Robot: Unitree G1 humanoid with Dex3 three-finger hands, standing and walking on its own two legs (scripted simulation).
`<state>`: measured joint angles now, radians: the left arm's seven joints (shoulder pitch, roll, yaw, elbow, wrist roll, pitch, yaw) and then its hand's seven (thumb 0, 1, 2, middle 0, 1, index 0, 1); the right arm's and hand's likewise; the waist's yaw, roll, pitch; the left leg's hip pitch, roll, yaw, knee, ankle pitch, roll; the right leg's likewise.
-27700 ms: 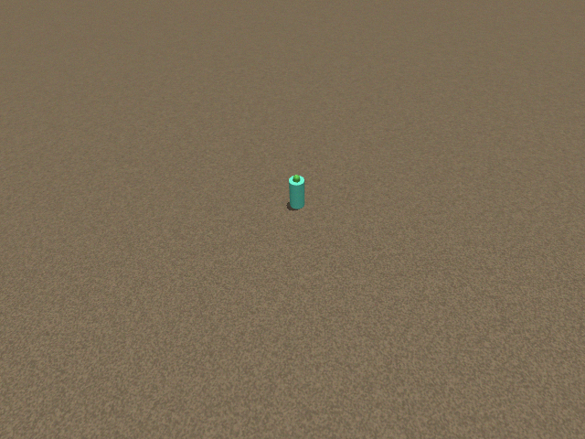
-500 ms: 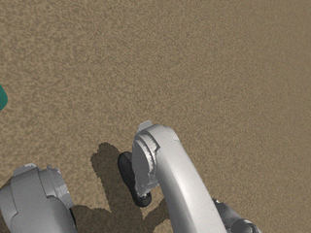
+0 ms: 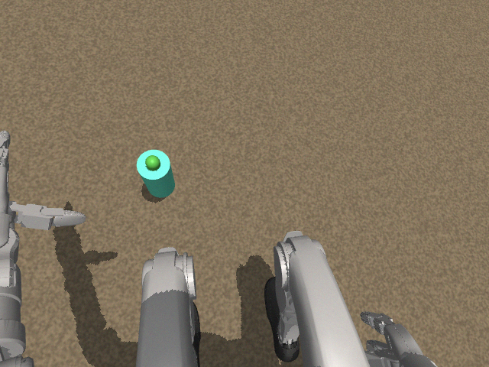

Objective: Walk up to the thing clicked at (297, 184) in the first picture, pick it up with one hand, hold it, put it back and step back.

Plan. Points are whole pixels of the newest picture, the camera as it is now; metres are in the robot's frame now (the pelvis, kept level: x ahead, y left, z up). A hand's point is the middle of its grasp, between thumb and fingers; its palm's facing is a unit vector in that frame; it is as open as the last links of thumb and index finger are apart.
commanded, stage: home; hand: left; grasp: from the side
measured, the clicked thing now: (157, 173) +0.53 +0.18 -0.34
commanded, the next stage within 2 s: none
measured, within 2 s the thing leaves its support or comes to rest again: neither
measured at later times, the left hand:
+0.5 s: hand (34, 223) +0.32 +0.22 +0.11, palm faces +0.17 -0.92 -0.37, open 16.3 cm
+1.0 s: hand out of the picture +0.23 +0.17 +0.23, palm faces +0.21 -0.94 -0.29, open 16.3 cm
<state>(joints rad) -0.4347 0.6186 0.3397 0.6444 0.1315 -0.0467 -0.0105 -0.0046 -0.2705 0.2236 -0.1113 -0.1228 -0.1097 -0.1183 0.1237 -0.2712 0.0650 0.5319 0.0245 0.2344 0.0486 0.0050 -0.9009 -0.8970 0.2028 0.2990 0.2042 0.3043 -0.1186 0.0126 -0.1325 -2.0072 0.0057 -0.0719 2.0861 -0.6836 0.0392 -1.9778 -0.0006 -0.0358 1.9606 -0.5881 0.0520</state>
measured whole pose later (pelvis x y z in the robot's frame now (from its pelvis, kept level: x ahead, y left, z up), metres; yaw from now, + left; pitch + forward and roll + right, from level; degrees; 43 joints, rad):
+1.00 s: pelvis +0.08 -0.02 +0.28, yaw +6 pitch +8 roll -1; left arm 0.49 0.20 -0.02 0.00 -0.02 0.25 0.15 0.00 -0.37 0.18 -0.12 -0.13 -0.12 -0.13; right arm 0.26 -0.21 0.03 0.45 0.03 -0.09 -0.17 0.01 -0.90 -0.90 0.20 0.30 0.20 0.30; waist -0.03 0.04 -0.13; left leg -0.63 0.02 -0.05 0.97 -0.48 -0.02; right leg -0.63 0.00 -0.04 0.93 -0.43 0.00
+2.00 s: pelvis +0.09 -0.02 +0.28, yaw +6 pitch +7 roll -2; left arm 0.47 0.20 -0.01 0.01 -0.01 0.26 0.14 -0.01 -0.49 0.09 -0.06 -0.07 -0.06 -0.06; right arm 0.28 -0.20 0.03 0.51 0.01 -0.14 -0.17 0.02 -0.90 -0.90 0.20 0.30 0.20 0.30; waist -0.03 0.03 -0.11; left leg -0.60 0.02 -0.05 0.96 -0.48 -0.01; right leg -0.60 0.00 -0.04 0.91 -0.43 0.01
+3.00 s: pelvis +0.08 -0.02 +0.28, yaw +6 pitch +6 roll -1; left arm 0.45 0.21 -0.02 0.05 0.01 0.21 0.12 0.01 0.74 0.86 -0.21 -0.30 -0.20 -0.29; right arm 0.27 -0.21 0.02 0.53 -0.02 -0.15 -0.16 0.02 -0.90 -0.90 0.20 0.30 0.20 0.30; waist -0.02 0.03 -0.09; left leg -0.59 0.02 -0.05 0.96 -0.48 -0.02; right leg -0.60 0.00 -0.04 0.92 -0.43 0.00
